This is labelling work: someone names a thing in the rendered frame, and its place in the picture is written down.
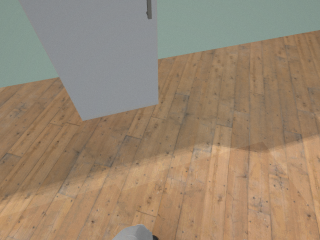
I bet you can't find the fridge door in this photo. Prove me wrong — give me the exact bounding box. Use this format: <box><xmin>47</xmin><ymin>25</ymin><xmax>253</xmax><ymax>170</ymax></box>
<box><xmin>20</xmin><ymin>0</ymin><xmax>158</xmax><ymax>118</ymax></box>

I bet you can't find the left robot thigh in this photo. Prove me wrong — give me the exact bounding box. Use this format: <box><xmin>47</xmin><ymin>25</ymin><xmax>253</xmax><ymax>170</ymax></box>
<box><xmin>112</xmin><ymin>225</ymin><xmax>153</xmax><ymax>240</ymax></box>

